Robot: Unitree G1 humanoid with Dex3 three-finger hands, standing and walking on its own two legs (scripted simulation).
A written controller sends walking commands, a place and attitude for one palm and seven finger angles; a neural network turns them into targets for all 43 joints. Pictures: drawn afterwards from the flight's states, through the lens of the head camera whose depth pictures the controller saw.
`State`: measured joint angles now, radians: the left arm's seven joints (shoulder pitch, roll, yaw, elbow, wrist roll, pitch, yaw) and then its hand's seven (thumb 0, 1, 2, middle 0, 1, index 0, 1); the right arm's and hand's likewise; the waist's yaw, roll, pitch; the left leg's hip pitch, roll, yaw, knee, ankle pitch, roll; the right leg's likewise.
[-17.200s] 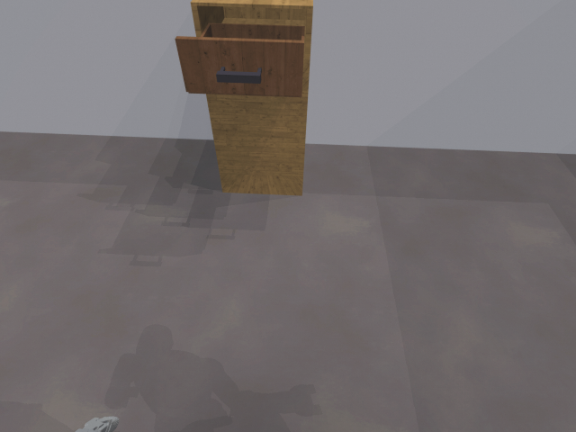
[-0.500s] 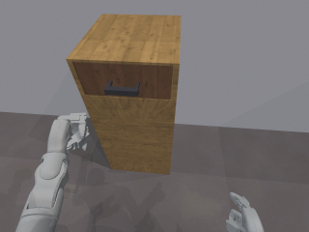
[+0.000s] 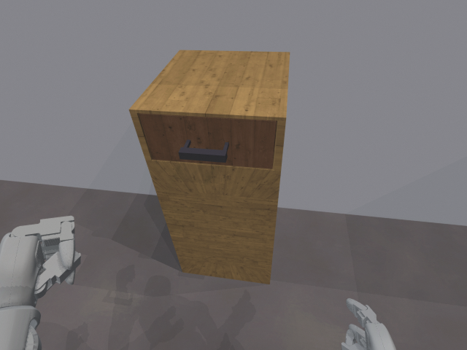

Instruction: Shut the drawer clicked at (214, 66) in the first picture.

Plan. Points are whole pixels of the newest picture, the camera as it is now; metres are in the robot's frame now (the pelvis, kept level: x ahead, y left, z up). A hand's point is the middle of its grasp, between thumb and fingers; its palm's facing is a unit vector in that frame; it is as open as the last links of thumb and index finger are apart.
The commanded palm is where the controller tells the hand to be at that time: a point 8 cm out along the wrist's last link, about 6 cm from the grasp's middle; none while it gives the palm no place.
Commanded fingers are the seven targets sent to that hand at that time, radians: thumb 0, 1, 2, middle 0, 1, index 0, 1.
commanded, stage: draw the hand back to the body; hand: left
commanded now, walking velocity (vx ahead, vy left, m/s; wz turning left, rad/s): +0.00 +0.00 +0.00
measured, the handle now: (205, 149) +0.60 +0.16 +0.01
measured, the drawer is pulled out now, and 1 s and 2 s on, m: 0.00 0.00 0.00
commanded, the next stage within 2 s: step back with the hand held close in 0.20 s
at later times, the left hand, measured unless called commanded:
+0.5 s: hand (63, 249) +0.19 +0.25 +0.17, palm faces +0.38 -0.81 -0.45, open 3.3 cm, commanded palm +0.12 +0.28 +0.17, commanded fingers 0.00 0.90 0.90 -1.40 -1.60 -1.40 -1.60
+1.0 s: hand (31, 304) +0.12 +0.26 +0.15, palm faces +0.37 -0.80 -0.48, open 3.3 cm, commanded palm +0.06 +0.30 +0.17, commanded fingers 0.00 0.90 0.90 -1.40 -1.60 -1.40 -1.60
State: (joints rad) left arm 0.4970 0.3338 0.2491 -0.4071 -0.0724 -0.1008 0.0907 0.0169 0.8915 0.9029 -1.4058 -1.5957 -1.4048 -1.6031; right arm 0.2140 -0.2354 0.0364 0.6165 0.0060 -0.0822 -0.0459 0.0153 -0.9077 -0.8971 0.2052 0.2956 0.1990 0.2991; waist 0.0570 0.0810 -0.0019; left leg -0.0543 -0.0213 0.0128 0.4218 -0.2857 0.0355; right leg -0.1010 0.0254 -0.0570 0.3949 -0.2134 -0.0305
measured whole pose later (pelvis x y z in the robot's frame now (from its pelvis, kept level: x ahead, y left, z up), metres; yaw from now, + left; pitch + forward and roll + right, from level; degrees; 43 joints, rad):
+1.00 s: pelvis -0.07 +0.02 -0.01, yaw +0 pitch +0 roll -1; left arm 0.58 0.36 0.36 -0.52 -0.01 -0.22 0.12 0.01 0.89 0.90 -1.41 -1.60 -1.41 -1.60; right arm 0.19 -0.22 0.00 0.53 0.00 -0.04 -0.07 0.01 -0.91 -0.90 0.21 0.30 0.20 0.30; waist 0.01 0.02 0.01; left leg -0.35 -0.05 0.04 0.60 -0.28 0.07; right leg -0.38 -0.01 -0.04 0.53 -0.16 -0.01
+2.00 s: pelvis -0.30 -0.07 -0.02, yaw +0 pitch +0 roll +1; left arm 0.69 0.48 0.41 -0.67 -0.04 -0.21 0.13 0.02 0.89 0.90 -1.41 -1.59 -1.41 -1.60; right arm 0.21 -0.18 0.01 0.55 0.00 -0.07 -0.05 0.01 -0.91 -0.90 0.21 0.30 0.20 0.30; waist 0.01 -0.03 0.02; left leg -0.50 -0.02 0.00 0.74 -0.31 0.00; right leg -0.32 0.03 0.01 0.62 -0.31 -0.03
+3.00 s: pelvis -0.39 -0.09 -0.02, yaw +7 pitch -2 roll +1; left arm 0.26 0.23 0.03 0.50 0.03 0.05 0.01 0.01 0.91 0.90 -1.24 -1.43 -1.24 -1.44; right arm 0.20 -0.23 -0.01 0.78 -0.03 -0.01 0.00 0.01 -0.91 -0.90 0.20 0.30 0.20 0.30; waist -0.04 0.01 0.00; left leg -0.32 -0.02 0.00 0.65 -0.30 0.00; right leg -0.36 -0.01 0.03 0.69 -0.28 -0.01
